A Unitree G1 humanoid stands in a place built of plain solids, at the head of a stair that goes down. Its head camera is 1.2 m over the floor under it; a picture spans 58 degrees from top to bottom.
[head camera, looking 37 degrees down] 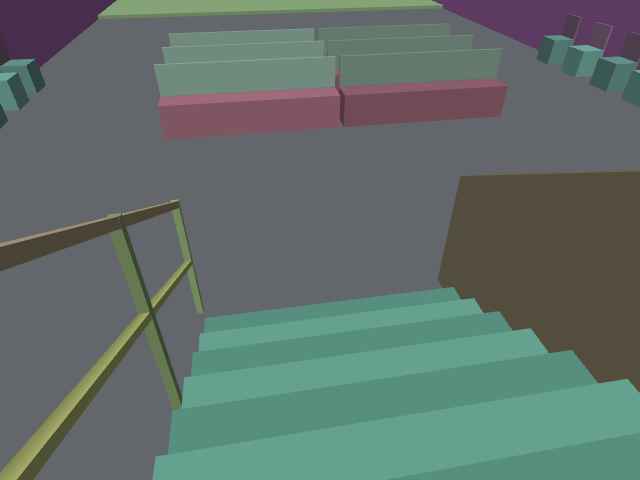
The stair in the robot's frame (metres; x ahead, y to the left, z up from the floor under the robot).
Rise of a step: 0.15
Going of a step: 0.27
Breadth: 1.84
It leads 10 degrees to the left of straight ahead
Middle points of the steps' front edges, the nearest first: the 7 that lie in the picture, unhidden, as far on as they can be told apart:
0.64 -0.38 -0.15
0.90 -0.34 -0.30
1.17 -0.29 -0.45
1.44 -0.24 -0.60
1.71 -0.20 -0.75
1.98 -0.15 -0.90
2.25 -0.10 -1.05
